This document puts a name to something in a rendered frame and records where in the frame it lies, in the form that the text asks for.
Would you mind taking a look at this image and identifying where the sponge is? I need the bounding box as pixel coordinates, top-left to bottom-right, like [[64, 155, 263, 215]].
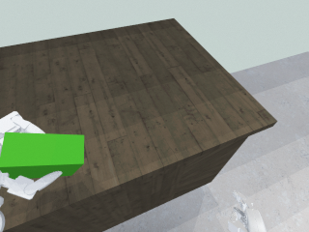
[[0, 132, 85, 180]]

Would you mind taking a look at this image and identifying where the table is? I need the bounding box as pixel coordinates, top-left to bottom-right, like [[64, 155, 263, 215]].
[[0, 18, 278, 232]]

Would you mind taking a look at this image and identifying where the right robot hand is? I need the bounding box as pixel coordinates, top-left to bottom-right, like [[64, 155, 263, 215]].
[[228, 190, 267, 232]]

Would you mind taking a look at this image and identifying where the left robot hand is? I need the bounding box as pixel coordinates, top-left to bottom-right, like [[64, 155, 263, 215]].
[[0, 111, 63, 200]]

